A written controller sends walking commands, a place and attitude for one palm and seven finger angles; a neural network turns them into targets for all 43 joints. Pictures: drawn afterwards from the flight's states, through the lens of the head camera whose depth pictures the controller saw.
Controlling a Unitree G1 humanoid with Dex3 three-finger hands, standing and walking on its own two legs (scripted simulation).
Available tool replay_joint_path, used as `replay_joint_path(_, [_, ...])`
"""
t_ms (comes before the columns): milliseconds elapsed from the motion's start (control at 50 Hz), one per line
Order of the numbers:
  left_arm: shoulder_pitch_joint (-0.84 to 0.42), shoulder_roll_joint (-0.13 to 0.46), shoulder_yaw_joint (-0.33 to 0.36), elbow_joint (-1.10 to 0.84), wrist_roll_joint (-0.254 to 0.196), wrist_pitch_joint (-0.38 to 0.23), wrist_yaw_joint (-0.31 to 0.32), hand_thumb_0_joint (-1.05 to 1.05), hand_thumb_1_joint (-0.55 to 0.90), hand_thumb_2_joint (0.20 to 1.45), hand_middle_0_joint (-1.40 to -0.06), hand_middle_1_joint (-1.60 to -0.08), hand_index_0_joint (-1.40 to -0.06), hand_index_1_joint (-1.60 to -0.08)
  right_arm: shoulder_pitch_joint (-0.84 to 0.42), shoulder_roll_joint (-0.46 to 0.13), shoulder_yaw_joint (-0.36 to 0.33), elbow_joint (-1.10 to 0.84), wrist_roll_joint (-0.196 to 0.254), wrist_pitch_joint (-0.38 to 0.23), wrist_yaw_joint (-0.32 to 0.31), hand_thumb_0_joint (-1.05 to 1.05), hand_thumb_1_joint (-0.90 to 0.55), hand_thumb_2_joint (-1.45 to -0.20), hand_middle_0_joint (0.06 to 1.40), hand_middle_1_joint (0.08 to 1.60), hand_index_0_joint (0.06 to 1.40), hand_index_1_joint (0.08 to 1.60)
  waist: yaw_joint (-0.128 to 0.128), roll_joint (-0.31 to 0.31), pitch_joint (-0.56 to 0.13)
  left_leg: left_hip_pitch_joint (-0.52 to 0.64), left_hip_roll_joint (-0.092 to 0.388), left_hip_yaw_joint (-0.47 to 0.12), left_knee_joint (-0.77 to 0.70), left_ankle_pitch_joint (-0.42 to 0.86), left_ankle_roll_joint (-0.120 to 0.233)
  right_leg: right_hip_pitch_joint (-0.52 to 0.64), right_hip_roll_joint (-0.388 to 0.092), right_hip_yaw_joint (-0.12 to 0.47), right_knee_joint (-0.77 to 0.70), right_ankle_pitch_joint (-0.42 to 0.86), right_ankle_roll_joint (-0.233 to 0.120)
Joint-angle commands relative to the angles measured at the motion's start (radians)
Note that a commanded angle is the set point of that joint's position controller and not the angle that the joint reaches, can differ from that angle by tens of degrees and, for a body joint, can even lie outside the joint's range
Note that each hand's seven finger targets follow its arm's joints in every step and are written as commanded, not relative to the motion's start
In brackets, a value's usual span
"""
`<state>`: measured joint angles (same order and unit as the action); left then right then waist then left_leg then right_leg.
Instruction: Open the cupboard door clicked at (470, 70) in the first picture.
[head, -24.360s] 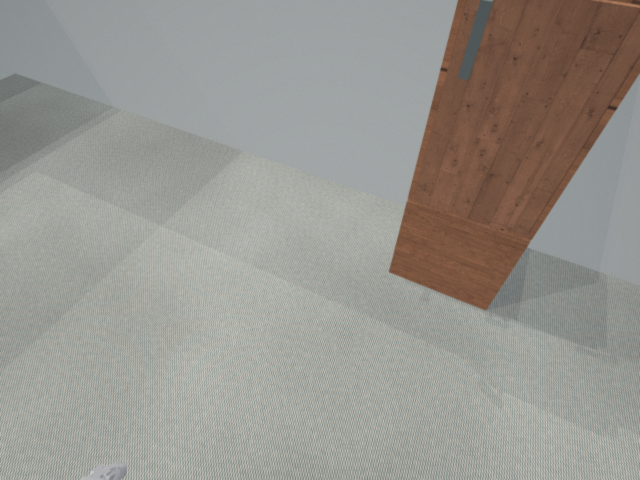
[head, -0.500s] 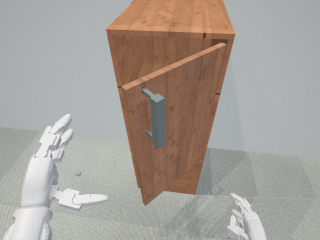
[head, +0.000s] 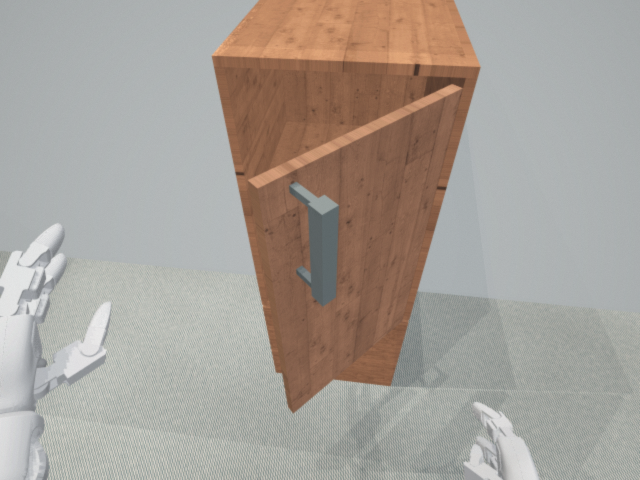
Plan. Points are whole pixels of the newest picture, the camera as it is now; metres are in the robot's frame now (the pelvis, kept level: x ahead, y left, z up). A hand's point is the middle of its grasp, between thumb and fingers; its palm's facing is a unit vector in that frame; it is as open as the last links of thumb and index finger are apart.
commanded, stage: draw the hand back to the body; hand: left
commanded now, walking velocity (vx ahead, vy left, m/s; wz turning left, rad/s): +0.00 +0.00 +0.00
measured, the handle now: (312, 246) +0.34 +0.06 +0.15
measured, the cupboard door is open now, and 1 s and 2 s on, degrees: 48 48 48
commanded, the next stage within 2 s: step back with the hand held close in 0.40 s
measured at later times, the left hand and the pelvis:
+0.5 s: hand (71, 339) +0.19 +0.27 +0.15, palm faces +0.47 -0.80 -0.37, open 7.4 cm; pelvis +0.00 +0.01 +0.00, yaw +0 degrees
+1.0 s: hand (31, 398) +0.13 +0.27 +0.15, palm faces +0.39 -0.75 -0.53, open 7.4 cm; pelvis -0.07 +0.01 -0.02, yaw +0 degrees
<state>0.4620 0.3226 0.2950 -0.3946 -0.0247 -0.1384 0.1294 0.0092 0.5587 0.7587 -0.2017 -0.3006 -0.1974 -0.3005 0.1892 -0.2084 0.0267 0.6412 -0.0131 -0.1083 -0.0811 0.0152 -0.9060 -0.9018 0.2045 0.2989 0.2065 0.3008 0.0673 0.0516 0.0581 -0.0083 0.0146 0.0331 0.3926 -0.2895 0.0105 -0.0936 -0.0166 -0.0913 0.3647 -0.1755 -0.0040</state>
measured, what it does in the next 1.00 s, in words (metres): shifts its weight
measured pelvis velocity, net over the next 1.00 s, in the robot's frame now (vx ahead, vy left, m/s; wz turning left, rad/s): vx -0.07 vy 0.01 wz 0.00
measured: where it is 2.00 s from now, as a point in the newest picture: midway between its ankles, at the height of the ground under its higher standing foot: outside the picture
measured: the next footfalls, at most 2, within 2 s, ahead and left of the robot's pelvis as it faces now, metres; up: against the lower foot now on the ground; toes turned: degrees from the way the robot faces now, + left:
right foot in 1.48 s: -0.17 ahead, -0.12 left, +0.00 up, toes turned -1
left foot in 1.66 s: -0.11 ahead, +0.10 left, +0.00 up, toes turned +0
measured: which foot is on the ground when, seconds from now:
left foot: down 0.00-1.00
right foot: down 0.00-1.00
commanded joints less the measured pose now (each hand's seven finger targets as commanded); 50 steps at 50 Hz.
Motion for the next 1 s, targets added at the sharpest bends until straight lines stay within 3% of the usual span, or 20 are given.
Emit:
replay_joint_path(0, [-0.109, 0.190, 0.152, -0.209, -0.004, -0.059, 0.020, 0.000, 0.900, 0.900, -0.200, -0.300, -0.200, -0.300, -0.124, -0.110, -0.044, -0.151, 0.000, -0.050, -0.008, 0.000, -0.900, -0.900, 0.200, 0.300, 0.200, 0.300, 0.007, 0.035, -0.095, -0.100, 0.010, -0.037, -0.068, 0.298, -0.004, 0.105, 0.001, 0.051, -0.038, 0.150, -0.024])
replay_joint_path(40, [-0.114, 0.160, 0.116, -0.213, -0.002, -0.054, 0.015, 0.000, 0.900, 0.900, -0.200, -0.300, -0.200, -0.300, -0.126, -0.113, -0.043, -0.151, -0.001, -0.052, -0.005, 0.000, -0.900, -0.900, 0.200, 0.300, 0.200, 0.300, 0.003, 0.059, -0.090, -0.090, 0.012, -0.040, -0.069, 0.324, -0.006, 0.097, 0.001, 0.048, -0.035, 0.158, -0.023])
replay_joint_path(100, [-0.109, 0.165, 0.114, -0.214, -0.003, -0.050, 0.016, 0.000, 0.900, 0.900, -0.200, -0.300, -0.200, -0.300, -0.123, -0.119, -0.047, -0.153, -0.004, -0.055, -0.001, 0.000, -0.900, -0.900, 0.200, 0.300, 0.200, 0.300, 0.004, -0.003, -0.108, -0.086, 0.013, -0.043, -0.066, 0.339, -0.003, 0.108, 0.003, 0.045, -0.031, 0.175, -0.020])
replay_joint_path(200, [-0.102, 0.179, 0.131, -0.236, 0.000, -0.045, 0.020, 0.000, 0.900, 0.900, -0.200, -0.300, -0.200, -0.300, -0.119, -0.118, -0.047, -0.152, -0.005, -0.051, 0.003, 0.000, -0.900, -0.900, 0.200, 0.300, 0.200, 0.300, 0.007, 0.032, -0.134, -0.083, 0.013, -0.045, -0.057, 0.404, -0.014, 0.125, 0.003, 0.044, -0.018, 0.213, -0.022])
replay_joint_path(240, [-0.101, 0.175, 0.129, -0.213, -0.003, -0.039, 0.019, 0.000, 0.900, 0.900, -0.200, -0.300, -0.200, -0.300, -0.125, -0.114, -0.042, -0.150, -0.005, -0.045, 0.003, 0.000, -0.900, -0.900, 0.200, 0.300, 0.200, 0.300, 0.007, 0.032, -0.094, -0.099, 0.015, -0.051, -0.068, 0.377, -0.018, 0.112, 0.004, 0.039, -0.023, 0.189, -0.024])
replay_joint_path(280, [-0.097, 0.180, 0.139, -0.212, -0.005, -0.040, 0.019, 0.000, 0.900, 0.900, -0.200, -0.300, -0.200, -0.300, -0.126, -0.114, -0.044, -0.154, -0.005, -0.043, 0.002, 0.000, -0.900, -0.900, 0.200, 0.300, 0.200, 0.300, 0.009, 0.011, -0.106, -0.102, 0.015, -0.048, -0.066, 0.372, -0.015, 0.120, 0.005, 0.040, -0.022, 0.193, -0.023])
replay_joint_path(480, [-0.097, 0.170, 0.129, -0.210, -0.004, -0.040, 0.018, 0.000, 0.900, 0.900, -0.200, -0.300, -0.200, -0.300, -0.130, -0.113, -0.043, -0.156, -0.005, -0.041, 0.005, 0.000, -0.900, -0.900, 0.200, 0.300, 0.200, 0.300, 0.007, 0.028, -0.097, -0.113, 0.014, -0.049, -0.073, 0.317, -0.015, 0.112, 0.006, 0.042, -0.029, 0.155, -0.025])
replay_joint_path(500, [-0.173, 0.220, 0.167, -0.258, -0.005, -0.046, 0.026, 0.000, 0.900, 0.900, -0.200, -0.300, -0.200, -0.300, -0.132, -0.118, -0.045, -0.154, -0.002, -0.041, 0.003, 0.000, -0.900, -0.900, 0.200, 0.300, 0.200, 0.300, 0.004, 0.025, -0.132, -0.106, 0.013, -0.055, -0.070, 0.316, -0.016, 0.126, 0.007, 0.046, -0.027, 0.158, -0.025])
replay_joint_path(520, [-0.298, 0.369, 0.322, -0.274, -0.012, -0.094, 0.029, 0.000, 0.900, 0.900, -0.200, -0.300, -0.200, -0.300, -0.121, -0.115, -0.020, -0.197, 0.015, -0.021, 0.003, 0.000, -0.900, -0.900, 0.200, 0.300, 0.200, 0.300, -0.038, 0.115, 0.012, -0.213, 0.027, -0.061, -0.064, 0.191, 0.004, 0.014, -0.036, 0.102, -0.050, 0.171, -0.023])
replay_joint_path(540, [-0.143, 0.265, 0.245, -0.181, -0.014, -0.098, 0.013, 0.000, 0.900, 0.900, -0.200, -0.300, -0.200, -0.300, -0.105, -0.107, -0.034, -0.177, 0.009, -0.009, -0.002, 0.000, -0.900, -0.900, 0.200, 0.300, 0.200, 0.300, -0.041, 0.009, -0.011, -0.225, 0.030, -0.082, -0.047, 0.194, 0.011, 0.002, -0.053, 0.090, -0.050, 0.183, -0.021])
replay_joint_path(560, [-0.035, 0.213, 0.207, -0.149, -0.014, -0.092, 0.000, 0.000, 0.900, 0.900, -0.200, -0.300, -0.200, -0.300, -0.100, -0.120, -0.042, -0.189, 0.008, 0.002, 0.003, 0.000, -0.900, -0.900, 0.200, 0.300, 0.200, 0.300, -0.046, -0.035, -0.050, -0.191, 0.031, -0.072, -0.028, 0.228, 0.015, -0.010, -0.060, 0.091, -0.043, 0.210, -0.019])
replay_joint_path(580, [-0.006, 0.190, 0.177, -0.176, -0.014, -0.091, -0.009, 0.000, 0.900, 0.900, -0.200, -0.300, -0.200, -0.300, -0.107, -0.128, -0.047, -0.200, 0.008, 0.010, 0.007, 0.000, -0.900, -0.900, 0.200, 0.300, 0.200, 0.300, -0.050, -0.031, -0.076, -0.177, 0.035, -0.066, -0.013, 0.256, 0.015, -0.023, -0.066, 0.089, -0.034, 0.229, -0.015])
replay_joint_path(640, [0.053, 0.203, 0.187, -0.230, -0.012, -0.095, -0.005, 0.000, 0.900, 0.900, -0.200, -0.300, -0.200, -0.300, -0.103, -0.135, -0.057, -0.210, 0.007, 0.019, 0.004, 0.000, -0.900, -0.900, 0.200, 0.300, 0.200, 0.300, -0.050, 0.021, -0.163, -0.189, 0.051, -0.070, 0.010, 0.343, 0.007, 0.002, -0.078, 0.085, 0.028, 0.303, -0.016])
replay_joint_path(700, [0.082, 0.238, 0.222, -0.277, -0.011, -0.097, 0.005, 0.000, 0.900, 0.900, -0.200, -0.300, -0.200, -0.300, -0.099, -0.134, -0.070, -0.228, 0.012, 0.026, 0.002, 0.000, -0.900, -0.900, 0.200, 0.300, 0.200, 0.300, -0.051, -0.023, -0.217, -0.214, 0.058, -0.073, 0.047, 0.382, 0.004, 0.005, -0.088, 0.098, 0.069, 0.362, -0.017])
replay_joint_path(720, [0.087, 0.266, 0.250, -0.292, -0.013, -0.100, 0.012, 0.000, 0.900, 0.900, -0.200, -0.300, -0.200, -0.300, -0.106, -0.131, -0.074, -0.224, 0.013, 0.029, -0.003, 0.000, -0.900, -0.900, 0.200, 0.300, 0.200, 0.300, -0.048, -0.001, -0.237, -0.220, 0.055, -0.077, 0.058, 0.399, 0.000, 0.017, -0.102, 0.101, 0.090, 0.400, -0.025])
replay_joint_path(760, [0.109, 0.256, 0.250, -0.306, -0.014, -0.101, 0.016, 0.000, 0.900, 0.900, -0.200, -0.300, -0.200, -0.300, -0.094, -0.127, -0.079, -0.237, 0.017, 0.030, -0.005, 0.000, -0.900, -0.900, 0.200, 0.300, 0.200, 0.300, -0.052, -0.025, -0.248, -0.237, 0.058, -0.079, 0.079, 0.385, -0.005, -0.003, -0.110, 0.110, 0.115, 0.400, -0.029])
replay_joint_path(800, [0.115, 0.260, 0.261, -0.304, -0.015, -0.104, 0.022, 0.000, 0.900, 0.900, -0.200, -0.300, -0.200, -0.300, -0.093, -0.125, -0.083, -0.240, 0.020, 0.030, -0.009, 0.000, -0.900, -0.900, 0.200, 0.300, 0.200, 0.300, -0.055, -0.049, -0.230, -0.262, 0.058, -0.089, 0.086, 0.322, 0.000, -0.047, -0.116, 0.123, 0.115, 0.338, -0.030])
replay_joint_path(820, [0.105, 0.271, 0.270, -0.321, -0.015, -0.107, 0.025, 0.000, 0.900, 0.900, -0.200, -0.300, -0.200, -0.300, -0.107, -0.129, -0.084, -0.239, 0.019, 0.028, -0.013, 0.000, -0.900, -0.900, 0.200, 0.300, 0.200, 0.300, -0.052, -0.010, -0.212, -0.274, 0.062, -0.102, 0.070, 0.304, 0.001, -0.067, -0.113, 0.122, 0.123, 0.303, -0.029])
replay_joint_path(920, [0.086, 0.264, 0.277, -0.325, 0.003, -0.123, 0.035, 0.000, 0.900, 0.900, -0.200, -0.300, -0.200, -0.300, -0.102, -0.139, -0.087, -0.252, 0.014, 0.013, -0.021, 0.000, -0.900, -0.900, 0.200, 0.300, 0.200, 0.300, -0.046, 0.048, -0.155, -0.478, 0.115, -0.144, -0.031, 0.054, 0.046, -0.022, -0.063, 0.110, 0.217, 0.116, 0.005])
replay_joint_path(980, [0.063, 0.243, 0.263, -0.313, 0.016, -0.132, 0.038, 0.000, 0.900, 0.900, -0.200, -0.300, -0.200, -0.300, -0.074, -0.143, -0.088, -0.260, 0.016, 0.002, -0.018, 0.000, -0.900, -0.900, 0.200, 0.300, 0.200, 0.300, -0.055, 0.017, -0.126, -0.595, 0.121, -0.142, -0.031, -0.154, 0.065, 0.003, -0.069, 0.133, 0.261, 0.059, 0.005])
